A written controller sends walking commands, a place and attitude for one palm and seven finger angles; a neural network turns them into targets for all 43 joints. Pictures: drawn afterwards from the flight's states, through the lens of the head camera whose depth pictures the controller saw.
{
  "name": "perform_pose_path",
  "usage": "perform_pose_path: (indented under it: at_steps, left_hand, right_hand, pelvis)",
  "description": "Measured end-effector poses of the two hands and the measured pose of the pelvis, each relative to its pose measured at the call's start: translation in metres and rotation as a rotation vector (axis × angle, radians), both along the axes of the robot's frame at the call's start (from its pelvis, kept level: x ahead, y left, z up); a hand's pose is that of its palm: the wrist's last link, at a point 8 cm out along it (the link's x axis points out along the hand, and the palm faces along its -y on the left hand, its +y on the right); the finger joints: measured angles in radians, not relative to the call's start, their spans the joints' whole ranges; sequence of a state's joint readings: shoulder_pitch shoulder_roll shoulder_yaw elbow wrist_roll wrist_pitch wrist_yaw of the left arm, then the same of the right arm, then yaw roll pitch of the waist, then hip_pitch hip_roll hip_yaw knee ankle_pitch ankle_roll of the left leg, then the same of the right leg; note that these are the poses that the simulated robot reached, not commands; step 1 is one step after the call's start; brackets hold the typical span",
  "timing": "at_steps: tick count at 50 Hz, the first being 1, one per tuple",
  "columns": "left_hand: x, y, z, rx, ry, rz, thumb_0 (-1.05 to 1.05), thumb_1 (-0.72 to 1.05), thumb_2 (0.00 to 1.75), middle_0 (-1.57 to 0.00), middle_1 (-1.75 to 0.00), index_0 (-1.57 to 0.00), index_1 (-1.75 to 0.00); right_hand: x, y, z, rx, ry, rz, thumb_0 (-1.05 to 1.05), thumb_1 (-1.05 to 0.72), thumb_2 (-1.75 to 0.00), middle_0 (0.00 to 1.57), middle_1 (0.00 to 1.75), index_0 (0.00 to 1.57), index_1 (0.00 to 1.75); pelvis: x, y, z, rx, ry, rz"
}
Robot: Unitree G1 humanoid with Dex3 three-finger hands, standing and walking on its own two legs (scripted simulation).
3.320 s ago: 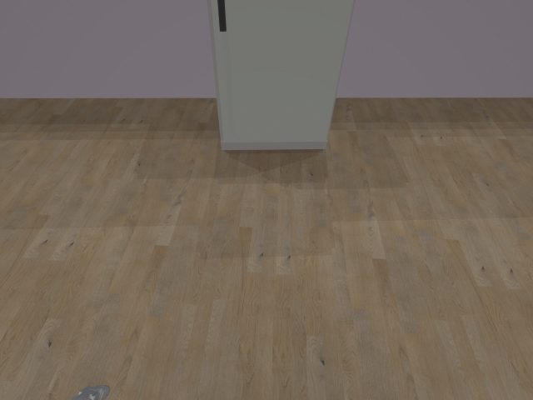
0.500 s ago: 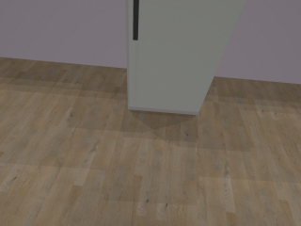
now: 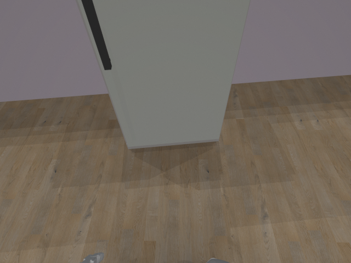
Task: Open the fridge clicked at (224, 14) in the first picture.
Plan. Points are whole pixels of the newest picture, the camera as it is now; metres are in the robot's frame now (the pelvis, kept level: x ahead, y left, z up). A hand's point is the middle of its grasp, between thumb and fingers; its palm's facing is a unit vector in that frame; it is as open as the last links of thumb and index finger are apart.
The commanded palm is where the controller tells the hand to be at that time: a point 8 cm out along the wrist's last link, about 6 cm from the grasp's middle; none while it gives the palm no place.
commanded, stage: turn to face it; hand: left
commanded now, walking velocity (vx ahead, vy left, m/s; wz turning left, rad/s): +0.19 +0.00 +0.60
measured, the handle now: (89, 2) +0.84 +0.30 +0.20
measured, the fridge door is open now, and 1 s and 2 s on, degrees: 0 0 0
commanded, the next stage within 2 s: take the last steps up to it in 0.04 s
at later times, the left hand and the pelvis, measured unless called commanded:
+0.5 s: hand out of the picture +0.09 +0.21 -0.17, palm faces +0.18 -0.98 -0.12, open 7.4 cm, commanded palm none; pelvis +0.15 +0.05 +0.01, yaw +7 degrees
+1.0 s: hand (117, 180) +0.37 +0.20 -0.14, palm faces +0.20 -0.96 -0.21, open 7.2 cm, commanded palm none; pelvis +0.31 +0.01 +0.01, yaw +9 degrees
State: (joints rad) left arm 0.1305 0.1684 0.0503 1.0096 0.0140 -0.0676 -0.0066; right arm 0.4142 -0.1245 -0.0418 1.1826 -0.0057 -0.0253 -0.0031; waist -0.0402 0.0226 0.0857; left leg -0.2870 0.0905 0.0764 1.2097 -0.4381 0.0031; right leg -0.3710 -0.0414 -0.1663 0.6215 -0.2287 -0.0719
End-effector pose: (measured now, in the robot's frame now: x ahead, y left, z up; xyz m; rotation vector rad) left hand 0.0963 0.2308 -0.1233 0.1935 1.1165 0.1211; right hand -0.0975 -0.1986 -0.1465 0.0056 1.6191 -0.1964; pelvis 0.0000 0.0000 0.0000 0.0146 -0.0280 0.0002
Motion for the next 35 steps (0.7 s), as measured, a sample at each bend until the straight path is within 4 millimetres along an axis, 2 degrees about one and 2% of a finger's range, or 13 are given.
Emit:
perform_pose_path:
  at_steps: [2, 4, 8, 13, 19, 22, 25, 30, 35]
  left_hand:
    - [0.000, -0.005, 0.004, -0.003, 0.021, 0.029, 0.00, 0.91, 0.89, -0.20, -0.30, -0.20, -0.30]
    - [0.001, -0.002, 0.010, 0.015, 0.029, 0.066, -0.01, 0.94, 0.89, -0.20, -0.30, -0.21, -0.30]
    - [-0.006, 0.000, 0.010, 0.013, 0.089, 0.094, -0.01, 0.95, 0.89, -0.20, -0.30, -0.20, -0.30]
    - [-0.019, -0.003, -0.002, -0.045, 0.166, 0.159, -0.01, 0.93, 0.89, -0.20, -0.30, -0.20, -0.30]
    - [-0.040, 0.003, -0.027, -0.125, 0.289, 0.255, 0.00, 0.91, 0.89, -0.20, -0.30, -0.20, -0.30]
    - [-0.041, 0.013, -0.031, -0.137, 0.353, 0.263, 0.00, 0.91, 0.89, -0.20, -0.30, -0.20, -0.30]
    - [-0.022, 0.026, -0.023, -0.125, 0.360, 0.248, 0.01, 0.91, 0.89, -0.20, -0.30, -0.20, -0.30]
    - [0.032, 0.047, -0.008, -0.085, 0.280, 0.238, 0.01, 0.91, 0.89, -0.19, -0.30, -0.20, -0.30]
    - [0.094, 0.056, 0.001, -0.051, 0.200, 0.219, 0.00, 0.91, 0.89, -0.19, -0.30, -0.20, -0.30]
  right_hand:
    - [0.044, -0.011, 0.003, -0.018, -0.076, 0.029, 0.01, -0.91, -0.89, 0.20, 0.30, 0.20, 0.30]
    - [0.089, -0.020, 0.006, -0.034, -0.154, 0.062, 0.01, -0.91, -0.89, 0.20, 0.30, 0.20, 0.30]
    - [0.169, -0.028, 0.015, -0.061, -0.284, 0.119, 0.00, -0.91, -0.89, 0.19, 0.30, 0.20, 0.30]
    - [0.242, -0.026, 0.024, -0.086, -0.363, 0.203, 0.01, -0.93, -0.89, 0.19, 0.30, 0.20, 0.30]
    - [0.310, 0.005, 0.028, -0.099, -0.412, 0.303, 0.00, -0.92, -0.89, 0.19, 0.30, 0.20, 0.30]
    - [0.325, 0.021, 0.027, -0.103, -0.431, 0.310, 0.00, -0.91, -0.89, 0.19, 0.30, 0.20, 0.30]
    - [0.325, 0.025, 0.030, -0.124, -0.416, 0.271, -0.01, -0.94, -0.89, 0.20, 0.30, 0.20, 0.30]
    - [0.310, 0.031, 0.030, -0.102, -0.311, 0.250, -0.01, -0.93, -0.89, 0.20, 0.30, 0.20, 0.30]
    - [0.295, 0.038, 0.025, -0.055, -0.201, 0.209, 0.00, -0.92, -0.89, 0.20, 0.30, 0.20, 0.30]
  pelvis:
    - [0.014, -0.003, 0.007, -0.005, 0.001, 0.013]
    - [0.027, -0.005, 0.012, -0.009, 0.005, 0.027]
    - [0.052, -0.004, 0.018, -0.016, 0.011, 0.051]
    - [0.081, 0.006, 0.017, -0.034, 0.008, 0.081]
    - [0.120, 0.031, 0.006, -0.052, 0.008, 0.115]
    - [0.134, 0.043, 0.003, -0.033, 0.002, 0.116]
    - [0.147, 0.051, 0.009, -0.024, 0.001, 0.114]
    - [0.172, 0.057, 0.019, -0.013, 0.011, 0.123]
    - [0.202, 0.055, 0.021, 0.002, 0.018, 0.128]
